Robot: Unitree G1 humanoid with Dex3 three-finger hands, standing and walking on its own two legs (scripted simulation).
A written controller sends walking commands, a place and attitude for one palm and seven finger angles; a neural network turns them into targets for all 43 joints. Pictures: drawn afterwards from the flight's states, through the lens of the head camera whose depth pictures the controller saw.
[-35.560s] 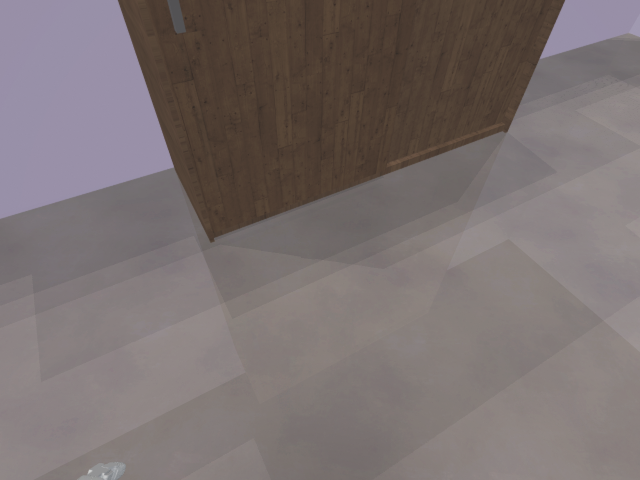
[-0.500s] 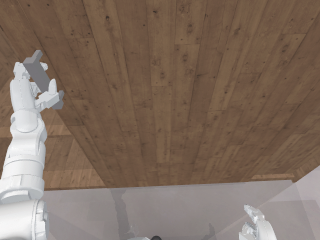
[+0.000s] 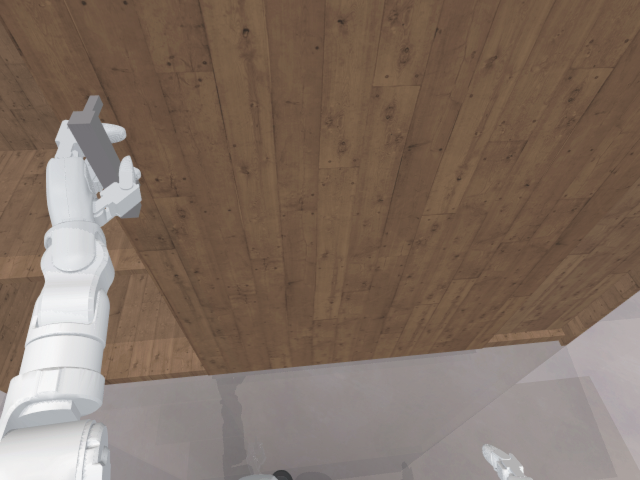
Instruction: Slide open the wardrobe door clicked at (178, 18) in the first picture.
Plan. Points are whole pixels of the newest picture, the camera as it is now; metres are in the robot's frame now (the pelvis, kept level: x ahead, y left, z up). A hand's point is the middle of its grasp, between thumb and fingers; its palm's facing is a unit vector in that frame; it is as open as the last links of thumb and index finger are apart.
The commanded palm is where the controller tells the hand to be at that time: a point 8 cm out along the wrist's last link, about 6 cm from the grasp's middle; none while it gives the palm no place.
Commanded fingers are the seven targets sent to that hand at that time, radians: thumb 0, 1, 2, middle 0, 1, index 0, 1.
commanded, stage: stop walking and hold the door there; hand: left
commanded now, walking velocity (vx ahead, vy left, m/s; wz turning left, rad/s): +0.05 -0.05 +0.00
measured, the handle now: (113, 159) +0.44 +0.30 +0.14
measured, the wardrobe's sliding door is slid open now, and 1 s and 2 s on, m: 0.55 0.55 0.55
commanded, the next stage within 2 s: loosen the grip on the handle in 0.36 s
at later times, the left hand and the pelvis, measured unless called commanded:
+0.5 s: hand (127, 184) +0.41 +0.27 +0.14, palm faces +0.43 -0.87 -0.24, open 6.4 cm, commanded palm +0.36 +0.30 +0.14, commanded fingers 0.00 0.54 0.73 -0.45 -1.40 -0.45 -1.40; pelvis +0.02 -0.03 -0.01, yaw +0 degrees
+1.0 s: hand (120, 190) +0.40 +0.28 +0.13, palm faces +0.46 -0.86 -0.22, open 13.9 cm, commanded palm +0.36 +0.30 +0.14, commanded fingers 0.00 -0.55 0.20 -0.25 -1.15 -0.25 -1.15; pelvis +0.02 -0.02 -0.02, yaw -1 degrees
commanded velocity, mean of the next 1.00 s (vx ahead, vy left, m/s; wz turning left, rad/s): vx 0.00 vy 0.00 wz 0.00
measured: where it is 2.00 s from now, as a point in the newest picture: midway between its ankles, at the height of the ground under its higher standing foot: outside the picture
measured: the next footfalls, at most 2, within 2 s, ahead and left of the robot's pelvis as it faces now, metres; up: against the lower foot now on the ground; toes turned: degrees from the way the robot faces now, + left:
right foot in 0.14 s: +0.01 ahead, -0.14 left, +0.00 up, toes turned -4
